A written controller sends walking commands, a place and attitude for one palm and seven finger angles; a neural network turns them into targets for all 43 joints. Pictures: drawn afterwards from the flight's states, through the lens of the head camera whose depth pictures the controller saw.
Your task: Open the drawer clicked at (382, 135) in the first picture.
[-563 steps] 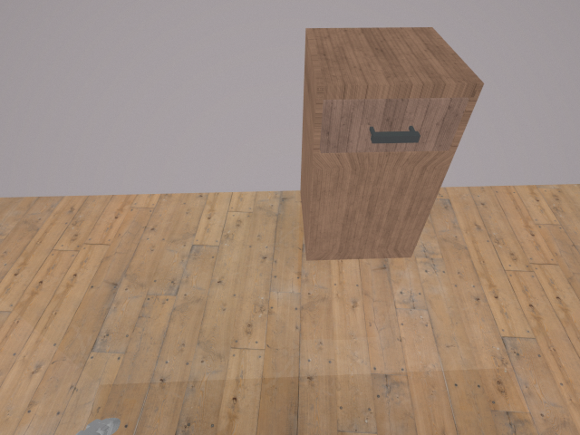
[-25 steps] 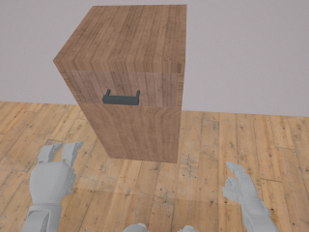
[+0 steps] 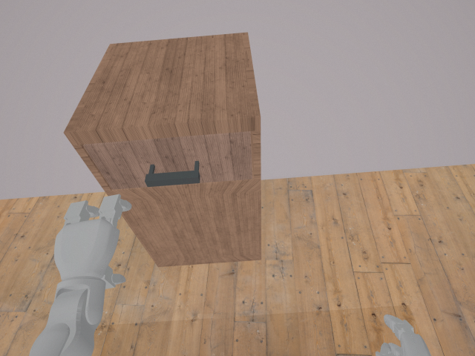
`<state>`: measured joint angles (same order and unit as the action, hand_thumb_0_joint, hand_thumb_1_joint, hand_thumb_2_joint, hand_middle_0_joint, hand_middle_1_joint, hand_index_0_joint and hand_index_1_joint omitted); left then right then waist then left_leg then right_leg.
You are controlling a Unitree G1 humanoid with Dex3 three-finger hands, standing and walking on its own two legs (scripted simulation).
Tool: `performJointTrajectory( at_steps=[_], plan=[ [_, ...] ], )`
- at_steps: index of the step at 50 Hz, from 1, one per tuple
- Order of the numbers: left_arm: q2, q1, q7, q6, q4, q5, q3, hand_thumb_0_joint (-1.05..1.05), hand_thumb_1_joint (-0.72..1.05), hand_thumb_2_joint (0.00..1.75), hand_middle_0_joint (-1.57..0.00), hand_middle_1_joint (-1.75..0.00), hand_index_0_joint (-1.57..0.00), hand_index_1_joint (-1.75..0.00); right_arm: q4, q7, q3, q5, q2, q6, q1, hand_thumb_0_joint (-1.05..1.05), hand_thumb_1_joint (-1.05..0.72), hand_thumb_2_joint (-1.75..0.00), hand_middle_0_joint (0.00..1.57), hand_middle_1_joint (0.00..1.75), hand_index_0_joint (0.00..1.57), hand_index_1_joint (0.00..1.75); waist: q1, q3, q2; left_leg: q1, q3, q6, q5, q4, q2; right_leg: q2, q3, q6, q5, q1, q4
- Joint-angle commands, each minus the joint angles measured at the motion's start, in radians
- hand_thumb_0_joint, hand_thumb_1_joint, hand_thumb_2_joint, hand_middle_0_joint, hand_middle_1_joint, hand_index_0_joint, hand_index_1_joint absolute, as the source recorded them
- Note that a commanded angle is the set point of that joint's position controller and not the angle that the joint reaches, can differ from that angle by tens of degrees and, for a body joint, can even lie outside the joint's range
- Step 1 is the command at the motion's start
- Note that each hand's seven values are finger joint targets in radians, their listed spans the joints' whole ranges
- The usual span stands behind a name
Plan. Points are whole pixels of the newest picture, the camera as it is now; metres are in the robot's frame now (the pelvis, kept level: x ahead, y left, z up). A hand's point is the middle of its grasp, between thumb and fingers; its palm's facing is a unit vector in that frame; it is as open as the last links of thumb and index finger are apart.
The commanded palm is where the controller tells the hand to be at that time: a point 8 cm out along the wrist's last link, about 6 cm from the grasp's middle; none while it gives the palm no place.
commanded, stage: raise the hand with hooked fingers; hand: left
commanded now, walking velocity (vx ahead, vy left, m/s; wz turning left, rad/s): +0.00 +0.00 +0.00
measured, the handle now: (173, 172) +0.55 +0.23 -0.09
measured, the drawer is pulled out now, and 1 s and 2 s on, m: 0.00 0.00 0.00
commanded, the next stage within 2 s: move the hooked fingers above the handle in 0.78 s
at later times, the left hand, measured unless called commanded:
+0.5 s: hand (76, 194) +0.34 +0.31 +0.10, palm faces +0.05 -0.07 -1.00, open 13.8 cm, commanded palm +0.30 +0.30 +0.15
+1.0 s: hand (93, 203) +0.33 +0.29 +0.08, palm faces +0.00 -0.08 -1.00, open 13.9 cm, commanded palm +0.32 +0.29 +0.13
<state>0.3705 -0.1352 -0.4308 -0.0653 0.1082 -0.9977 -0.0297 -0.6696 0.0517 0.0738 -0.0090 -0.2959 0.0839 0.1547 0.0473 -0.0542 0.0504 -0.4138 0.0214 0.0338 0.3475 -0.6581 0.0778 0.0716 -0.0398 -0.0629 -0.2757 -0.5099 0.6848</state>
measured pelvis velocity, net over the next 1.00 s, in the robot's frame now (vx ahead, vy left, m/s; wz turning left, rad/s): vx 0.03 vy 0.04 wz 0.04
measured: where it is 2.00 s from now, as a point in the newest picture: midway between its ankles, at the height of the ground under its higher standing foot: outside the picture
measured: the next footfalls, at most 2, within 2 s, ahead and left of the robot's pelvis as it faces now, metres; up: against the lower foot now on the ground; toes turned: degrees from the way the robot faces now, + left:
none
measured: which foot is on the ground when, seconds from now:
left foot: down 0.00-1.00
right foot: down 0.00-1.00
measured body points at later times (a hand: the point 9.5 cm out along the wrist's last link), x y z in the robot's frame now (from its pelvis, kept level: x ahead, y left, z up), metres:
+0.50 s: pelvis +0.03 +0.05 +0.02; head +0.05 +0.03 +0.47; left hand +0.33 +0.31 +0.15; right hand +0.24 -0.14 -0.09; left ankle -0.01 +0.10 -0.72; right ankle +0.04 -0.08 -0.72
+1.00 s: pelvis +0.03 +0.04 +0.02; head +0.06 +0.01 +0.47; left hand +0.33 +0.29 +0.13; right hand +0.23 -0.17 -0.10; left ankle -0.01 +0.10 -0.72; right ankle +0.04 -0.08 -0.72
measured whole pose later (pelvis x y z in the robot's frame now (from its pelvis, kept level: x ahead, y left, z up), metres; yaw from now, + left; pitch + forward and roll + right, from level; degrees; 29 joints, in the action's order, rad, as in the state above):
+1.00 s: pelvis +0.03 +0.04 +0.02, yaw +2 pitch +4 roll +0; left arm 0.43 0.14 -0.10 -0.10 0.16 -0.97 -0.11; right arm -0.65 0.00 0.00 0.00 -0.24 0.13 0.12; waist 0.09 -0.02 0.07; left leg -0.24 0.06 0.08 0.29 -0.47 0.11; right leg 0.03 -0.02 -0.02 -0.23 -0.32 0.48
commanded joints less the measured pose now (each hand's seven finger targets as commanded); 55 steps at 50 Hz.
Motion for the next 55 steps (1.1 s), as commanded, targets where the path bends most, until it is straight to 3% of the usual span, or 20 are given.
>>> performJointTrajectory(
  at_steps=[1,4,12,17,18,23,27,32,33,37,38,43,47,48,49,52,53,55],
  plan=[
    [0.153,0.298,0.02,-0.06,-0.179,0.017,0.029,0.0,-0.43,0.33,-0.29,-1.15,-0.29,-1.15,0.187,0.009,-0.01,0.015,-0.054,-0.07,-0.196,0.0,-0.9,-0.9,0.2,0.3,0.2,0.3,0.008,-0.214,-0.068,0.024,0.001,0.012,-0.105,0.136,-0.01,-0.071,-0.071,0.018,-0.004,0.255,-0.175],
    [0.155,0.359,0.092,-0.086,-0.189,0.008,-0.005,0.0,-0.5,0.3,-0.3,-1.2,-0.3,-1.2,0.192,0.014,-0.025,0.019,-0.052,-0.064,-0.204,0.0,-0.9,-0.9,0.2,0.3,0.2,0.3,0.019,-0.192,-0.037,0.091,0.02,0.004,-0.158,0.182,-0.027,-0.061,-0.026,0.01,0.043,0.26,-0.17],
    [0.231,0.493,0.195,-0.114,-0.149,-0.034,0.051,0.0,-0.5,0.3,-0.3,-1.2,-0.3,-1.2,0.192,0.002,-0.057,0.012,-0.04,-0.023,-0.186,0.0,-0.9,-0.9,0.2,0.3,0.2,0.3,0.045,-0.153,-0.011,0.176,0.053,-0.043,-0.344,0.243,-0.052,-0.043,0.022,-0.008,0.158,0.315,-0.184],
    [0.224,0.605,0.255,-0.115,-0.164,-0.017,0.018,0.0,-0.5,0.3,-0.3,-1.2,-0.3,-1.2,0.192,-0.008,-0.061,0.012,-0.039,-0.01,-0.169,0.0,-0.9,-0.9,0.2,0.3,0.2,0.3,0.029,-0.203,0.024,0.255,0.069,-0.066,-0.491,0.24,-0.06,-0.042,0.031,-0.008,0.229,0.342,-0.199],
    [0.216,0.62,0.273,-0.109,-0.166,-0.011,0.002,0.0,-0.5,0.3,-0.3,-1.2,-0.3,-1.2,0.186,-0.008,-0.06,0.011,-0.039,-0.009,-0.159,0.0,-0.9,-0.9,0.2,0.3,0.2,0.3,0.025,-0.219,0.005,0.271,0.071,-0.067,-0.515,0.237,-0.062,-0.044,0.038,-0.005,0.238,0.349,-0.202],
    [0.185,0.52,0.348,-0.066,-0.15,0.015,-0.021,0.0,-0.5,0.3,-0.3,-1.2,-0.3,-1.2,0.186,-0.029,-0.055,0.009,-0.047,-0.009,-0.128,0.0,-0.9,-0.9,0.2,0.3,0.2,0.3,0.027,-0.225,-0.009,0.305,0.083,-0.079,-0.669,0.224,-0.079,-0.045,0.05,0.001,0.282,0.345,-0.21],
    [0.234,0.5,0.351,-0.001,-0.222,0.023,0.036,0.0,-0.5,0.3,-0.3,-1.2,-0.3,-1.2,0.19,-0.043,-0.049,-0.001,-0.056,-0.014,-0.119,0.0,-0.9,-0.9,0.2,0.3,0.2,0.3,0.042,-0.234,0.015,0.305,0.097,-0.084,-0.714,0.222,-0.085,-0.043,0.046,-0.003,0.299,0.353,-0.211],
    [0.318,0.545,0.261,0.065,-0.339,0.002,0.137,0.0,-0.5,0.3,-0.3,-1.2,-0.3,-1.2,0.178,-0.053,-0.038,-0.01,-0.057,-0.024,-0.114,0.0,-0.9,-0.9,0.2,0.3,0.2,0.3,0.067,-0.312,0.071,0.343,0.133,-0.103,-0.799,0.205,-0.09,-0.041,0.035,-0.006,0.313,0.349,-0.189],
    [0.305,0.541,0.242,0.068,-0.34,0.005,0.132,0.0,-0.5,0.3,-0.3,-1.2,-0.3,-1.2,0.17,-0.056,-0.035,-0.012,-0.052,-0.026,-0.102,0.0,-0.9,-0.9,0.2,0.3,0.2,0.3,0.068,-0.331,0.089,0.36,0.132,-0.105,-0.816,0.197,-0.089,-0.046,0.035,-0.004,0.32,0.343,-0.187],
    [0.255,0.473,0.212,0.025,-0.238,0.029,0.115,0.0,-0.5,0.3,-0.3,-1.2,-0.3,-1.2,0.152,-0.066,-0.024,0.005,-0.058,-0.021,-0.096,0.0,-0.9,-0.9,0.2,0.3,0.2,0.3,0.052,-0.28,-0.001,0.307,0.111,-0.102,-0.765,0.2,-0.081,-0.039,0.038,-0.002,0.325,0.331,-0.195],
    [0.231,0.476,0.217,0.007,-0.212,0.031,0.081,0.0,-0.5,0.3,-0.3,-1.2,-0.3,-1.2,0.147,-0.065,-0.025,0.007,-0.061,-0.015,-0.091,0.0,-0.9,-0.9,0.2,0.3,0.2,0.3,0.045,-0.26,-0.017,0.29,0.099,-0.099,-0.74,0.202,-0.077,-0.043,0.044,0.001,0.324,0.33,-0.196],
    [0.198,0.487,0.274,-0.057,-0.199,0.03,0.006,0.0,-0.5,0.3,-0.3,-1.2,-0.3,-1.2,0.162,-0.058,-0.027,0.014,-0.069,-0.001,-0.112,0.0,-0.9,-0.9,0.2,0.3,0.2,0.3,0.028,-0.266,-0.039,0.272,0.07,-0.079,-0.645,0.213,-0.066,-0.046,0.043,0.003,0.309,0.359,-0.208],
    [0.256,0.556,0.296,-0.025,-0.166,0.015,0.041,0.0,-0.5,0.3,-0.3,-1.2,-0.3,-1.2,0.161,-0.037,-0.037,0.01,-0.073,0.002,-0.119,0.0,-0.9,-0.9,0.2,0.3,0.2,0.3,0.018,-0.236,-0.035,0.227,0.058,-0.062,-0.523,0.218,-0.057,-0.043,0.035,-0.003,0.274,0.351,-0.214],
    [0.232,0.577,0.294,-0.01,-0.15,0.006,0.017,0.0,-0.5,0.3,-0.3,-1.2,-0.3,-1.2,0.159,-0.034,-0.042,0.006,-0.064,0.0,-0.114,0.0,-0.9,-0.9,0.2,0.3,0.2,0.3,0.02,-0.235,-0.029,0.222,0.058,-0.06,-0.496,0.218,-0.053,-0.046,0.04,-0.003,0.252,0.341,-0.209],
    [0.231,0.617,0.287,0.01,-0.127,0.005,0.014,0.0,-0.5,0.3,-0.3,-1.2,-0.3,-1.2,0.153,-0.027,-0.041,0.007,-0.059,-0.001,-0.11,0.0,-0.9,-0.9,0.2,0.3,0.2,0.3,0.013,-0.203,-0.036,0.209,0.055,-0.056,-0.458,0.219,-0.048,-0.043,0.039,-0.005,0.239,0.319,-0.213],
    [0.314,0.679,0.244,0.057,-0.061,-0.015,0.1,0.0,-0.5,0.3,-0.3,-1.2,-0.3,-1.2,0.148,-0.012,-0.039,0.007,-0.06,-0.011,-0.099,0.0,-0.9,-0.9,0.2,0.3,0.2,0.3,0.029,-0.224,-0.031,0.164,0.046,-0.044,-0.379,0.216,-0.034,-0.039,0.024,-0.009,0.212,0.325,-0.204],
    [0.294,0.711,0.228,0.067,-0.044,-0.023,0.081,0.0,-0.5,0.3,-0.3,-1.2,-0.3,-1.2,0.151,-0.009,-0.042,0.007,-0.052,-0.015,-0.097,0.0,-0.9,-0.9,0.2,0.3,0.2,0.3,0.027,-0.228,-0.011,0.157,0.045,-0.043,-0.366,0.212,-0.028,-0.044,0.026,-0.009,0.203,0.316,-0.199],
    [0.308,0.73,0.196,0.08,0.02,-0.027,0.106,0.0,-0.5,0.3,-0.3,-1.2,-0.3,-1.2,0.141,-0.002,-0.035,0.011,-0.048,-0.022,-0.084,0.0,-0.9,-0.9,0.2,0.3,0.2,0.3,0.029,-0.241,-0.003,0.129,0.032,-0.039,-0.348,0.199,-0.019,-0.044,0.017,-0.009,0.21,0.315,-0.191]
  ],
)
